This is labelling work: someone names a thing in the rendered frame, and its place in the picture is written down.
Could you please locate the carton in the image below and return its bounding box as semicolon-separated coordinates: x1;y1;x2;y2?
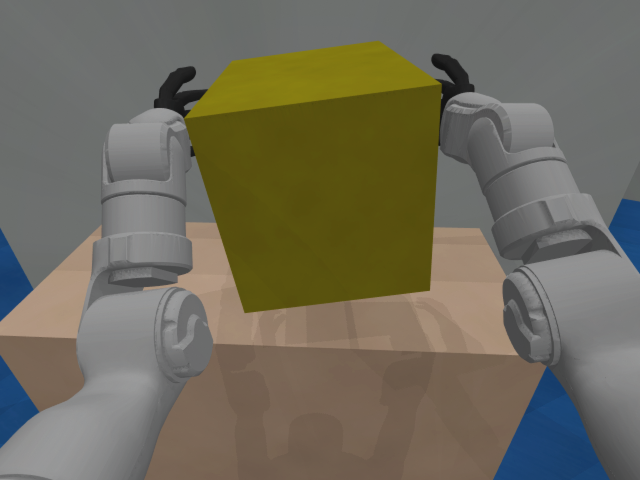
184;41;442;313

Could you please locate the robot left forearm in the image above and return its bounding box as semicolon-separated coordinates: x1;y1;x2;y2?
76;108;193;372

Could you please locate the robot left upper arm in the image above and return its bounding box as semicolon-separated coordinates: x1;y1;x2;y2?
0;287;213;480

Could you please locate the pedestal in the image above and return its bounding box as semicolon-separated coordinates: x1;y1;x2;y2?
0;222;547;480

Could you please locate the robot right forearm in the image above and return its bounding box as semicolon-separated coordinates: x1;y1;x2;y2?
440;92;640;279

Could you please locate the robot right upper arm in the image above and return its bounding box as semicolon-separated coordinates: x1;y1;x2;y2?
502;250;640;480

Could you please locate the robot right hand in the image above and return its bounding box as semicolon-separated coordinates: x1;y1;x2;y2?
431;54;475;146

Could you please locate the robot left hand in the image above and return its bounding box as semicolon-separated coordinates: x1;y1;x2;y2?
154;66;208;157

